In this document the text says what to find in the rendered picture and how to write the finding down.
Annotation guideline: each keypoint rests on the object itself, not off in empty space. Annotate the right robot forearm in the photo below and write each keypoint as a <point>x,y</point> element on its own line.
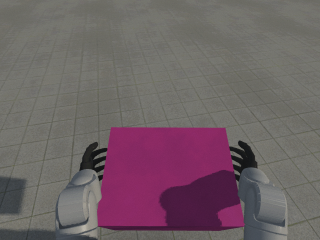
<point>265,207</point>

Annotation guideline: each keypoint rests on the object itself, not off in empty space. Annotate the robot right hand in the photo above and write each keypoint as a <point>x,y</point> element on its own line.
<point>248,156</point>

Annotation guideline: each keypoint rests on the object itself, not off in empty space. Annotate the carton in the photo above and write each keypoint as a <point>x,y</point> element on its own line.
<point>169,179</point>

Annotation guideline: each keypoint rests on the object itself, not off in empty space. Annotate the left robot forearm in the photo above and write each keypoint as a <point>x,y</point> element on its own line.
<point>76,215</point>

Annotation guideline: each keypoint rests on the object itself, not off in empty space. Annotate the robot left hand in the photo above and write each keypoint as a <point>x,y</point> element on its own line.
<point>88,161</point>

